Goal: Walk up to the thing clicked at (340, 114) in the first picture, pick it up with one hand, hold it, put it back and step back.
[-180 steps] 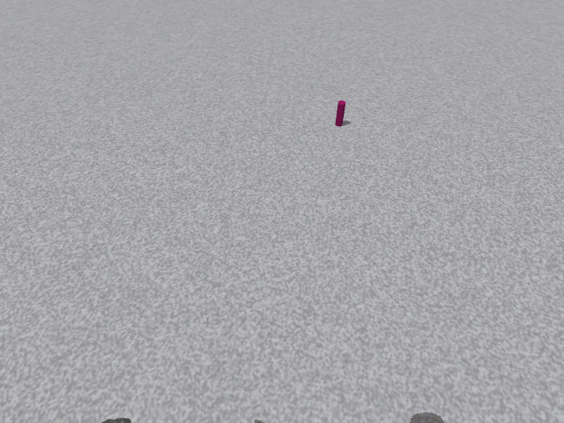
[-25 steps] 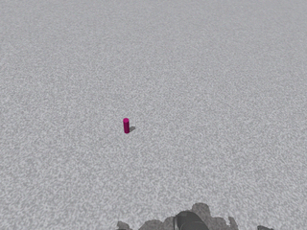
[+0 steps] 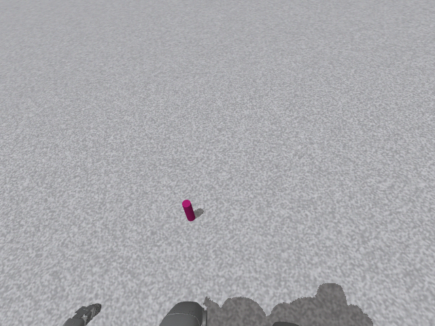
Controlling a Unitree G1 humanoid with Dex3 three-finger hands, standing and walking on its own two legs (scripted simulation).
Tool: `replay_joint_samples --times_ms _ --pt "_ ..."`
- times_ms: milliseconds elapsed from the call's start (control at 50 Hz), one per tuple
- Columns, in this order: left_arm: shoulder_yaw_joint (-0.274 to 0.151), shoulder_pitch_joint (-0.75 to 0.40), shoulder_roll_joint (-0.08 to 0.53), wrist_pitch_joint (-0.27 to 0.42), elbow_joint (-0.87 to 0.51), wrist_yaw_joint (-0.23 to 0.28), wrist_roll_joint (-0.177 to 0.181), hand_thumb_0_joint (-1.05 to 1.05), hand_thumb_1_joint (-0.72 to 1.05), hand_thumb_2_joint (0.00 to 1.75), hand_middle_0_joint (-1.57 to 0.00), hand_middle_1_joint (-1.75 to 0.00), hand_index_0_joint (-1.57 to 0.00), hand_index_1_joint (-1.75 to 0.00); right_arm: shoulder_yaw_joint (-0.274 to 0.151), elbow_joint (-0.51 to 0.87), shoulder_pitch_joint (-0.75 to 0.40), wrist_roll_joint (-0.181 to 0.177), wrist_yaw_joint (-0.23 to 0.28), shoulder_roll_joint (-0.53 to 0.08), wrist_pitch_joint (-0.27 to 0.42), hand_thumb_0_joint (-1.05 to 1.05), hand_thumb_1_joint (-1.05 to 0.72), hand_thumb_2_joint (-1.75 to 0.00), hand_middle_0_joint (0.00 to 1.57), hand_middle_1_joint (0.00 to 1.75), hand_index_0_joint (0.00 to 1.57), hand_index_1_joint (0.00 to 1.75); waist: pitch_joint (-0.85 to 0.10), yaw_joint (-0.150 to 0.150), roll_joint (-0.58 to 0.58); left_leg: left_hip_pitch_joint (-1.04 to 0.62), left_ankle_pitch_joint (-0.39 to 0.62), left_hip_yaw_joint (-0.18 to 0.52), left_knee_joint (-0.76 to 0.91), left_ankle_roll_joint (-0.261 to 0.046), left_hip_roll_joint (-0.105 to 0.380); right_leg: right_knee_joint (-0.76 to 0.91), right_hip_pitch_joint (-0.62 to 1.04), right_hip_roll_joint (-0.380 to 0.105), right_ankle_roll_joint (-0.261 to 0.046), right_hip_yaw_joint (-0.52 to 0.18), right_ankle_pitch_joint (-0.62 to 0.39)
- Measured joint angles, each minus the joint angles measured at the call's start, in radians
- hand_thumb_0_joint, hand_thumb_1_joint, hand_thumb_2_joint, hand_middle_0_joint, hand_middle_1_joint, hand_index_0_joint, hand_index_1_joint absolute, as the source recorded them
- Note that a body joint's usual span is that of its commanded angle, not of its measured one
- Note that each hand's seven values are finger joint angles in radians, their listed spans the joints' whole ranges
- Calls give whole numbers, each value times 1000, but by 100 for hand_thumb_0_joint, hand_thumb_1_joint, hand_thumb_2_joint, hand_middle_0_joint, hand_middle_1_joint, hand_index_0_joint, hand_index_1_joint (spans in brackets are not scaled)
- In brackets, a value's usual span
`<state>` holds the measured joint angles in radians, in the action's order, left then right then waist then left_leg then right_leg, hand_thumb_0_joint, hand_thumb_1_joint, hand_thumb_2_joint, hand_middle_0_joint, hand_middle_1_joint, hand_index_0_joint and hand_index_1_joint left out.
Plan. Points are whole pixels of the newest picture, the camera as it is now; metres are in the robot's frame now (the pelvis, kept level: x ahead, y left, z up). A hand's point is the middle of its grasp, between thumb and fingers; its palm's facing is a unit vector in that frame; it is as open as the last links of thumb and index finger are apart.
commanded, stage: walk up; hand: left
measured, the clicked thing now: (188, 210) +0.69 +0.25 -0.70
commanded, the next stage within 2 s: none
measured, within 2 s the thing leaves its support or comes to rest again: neither
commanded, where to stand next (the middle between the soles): +0.35 +0.02 m, yaw +1 degrees
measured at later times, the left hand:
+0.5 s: hand (95, 285) +0.21 +0.33 -0.16, palm faces -0.04 -0.95 -0.32, open 7.4 cm
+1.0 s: hand (124, 228) +0.34 +0.28 -0.13, palm faces -0.02 -0.91 -0.42, open 7.4 cm
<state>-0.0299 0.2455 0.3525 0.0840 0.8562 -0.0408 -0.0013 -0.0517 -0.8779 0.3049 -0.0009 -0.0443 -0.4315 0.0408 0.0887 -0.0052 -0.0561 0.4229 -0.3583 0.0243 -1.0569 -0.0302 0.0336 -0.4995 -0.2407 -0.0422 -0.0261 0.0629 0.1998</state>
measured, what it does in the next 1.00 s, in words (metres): walks ahead: left foot, then right foot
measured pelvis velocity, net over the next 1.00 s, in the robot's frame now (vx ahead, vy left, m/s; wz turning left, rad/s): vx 0.27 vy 0.02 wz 0.01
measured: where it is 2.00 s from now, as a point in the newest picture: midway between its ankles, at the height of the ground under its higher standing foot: (232, 293)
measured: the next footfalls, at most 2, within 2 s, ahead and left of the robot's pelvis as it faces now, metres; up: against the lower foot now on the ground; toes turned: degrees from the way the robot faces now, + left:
left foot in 0.24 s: +0.21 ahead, +0.17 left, +0.00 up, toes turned +7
right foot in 0.72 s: +0.36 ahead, -0.10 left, +0.00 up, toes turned +0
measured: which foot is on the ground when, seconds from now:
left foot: up 0.00-0.22, down 0.24-0.74, up 0.76-1.00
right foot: down 0.00-0.26, up 0.28-0.70, down 0.72-1.00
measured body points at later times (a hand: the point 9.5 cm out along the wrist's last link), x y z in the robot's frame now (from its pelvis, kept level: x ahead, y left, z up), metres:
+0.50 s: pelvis +0.16 +0.06 +0.00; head +0.17 +0.08 +0.45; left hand +0.21 +0.38 -0.13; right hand +0.20 -0.27 -0.09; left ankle +0.17 +0.16 -0.74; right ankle +0.22 -0.10 -0.68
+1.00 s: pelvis +0.27 +0.02 -0.01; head +0.30 -0.01 +0.44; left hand +0.34 +0.33 -0.10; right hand +0.35 -0.30 -0.14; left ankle +0.32 +0.17 -0.70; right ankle +0.32 -0.10 -0.74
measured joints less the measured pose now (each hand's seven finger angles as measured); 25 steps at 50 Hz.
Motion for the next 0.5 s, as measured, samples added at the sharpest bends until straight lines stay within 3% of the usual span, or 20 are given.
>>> replay_joint_samples --times_ms 120,220,260,280,340,400,500 --pt "-9 45 23 -7 -1 -5 -17 0 90 90 -21 -30 -21 -30 -21 -8 -13 15 -22 -7 -8 0 -91 -90 20 30 20 30 -14 -8 0 73 109 -6 236 39 54 48 73 12 2 29 37" --pt "-21 72 66 -16 0 -11 -20 1 90 90 -21 -30 -21 -30 -26 -29 -3 25 -31 0 3 1 -91 -90 20 30 20 30 -30 -22 36 -3 184 -50 445 36 60 -22 93 0 27 44 132" --pt "-24 83 84 -26 9 -10 -23 1 90 90 -21 -30 -21 -30 -31 -33 1 29 -26 5 17 1 -91 -90 20 30 20 30 -38 -15 70 -41 186 -71 464 29 32 -110 79 -31 26 39 206" --pt "-28 84 90 -34 17 -6 -23 1 90 90 -21 -30 -21 -30 -32 -31 -3 31 -21 12 25 1 -91 -90 20 30 20 30 -35 -14 101 -45 161 -92 438 22 12 -190 54 -55 4 15 230" --pt "-20 81 81 -58 46 6 -20 1 90 90 -20 -30 -20 -30 -24 -5 -1 22 -9 20 42 0 -91 -90 20 30 20 30 -31 11 107 -65 102 -103 401 6 10 -483 -71 -1 -16 -56 276" --pt "-11 64 85 -59 57 6 -11 1 91 90 -20 -30 -20 -30 -8 7 12 14 3 42 48 0 -91 -90 20 30 20 30 -16 26 123 -135 112 -108 475 5 3 -585 -172 19 -16 -85 216" --pt "-13 42 81 -61 41 -7 -5 1 91 90 -20 -30 -20 -30 8 12 44 10 11 51 49 0 -90 -90 20 30 20 30 3 28 128 -230 114 -119 564 1 -9 -477 -260 -21 15 -94 122"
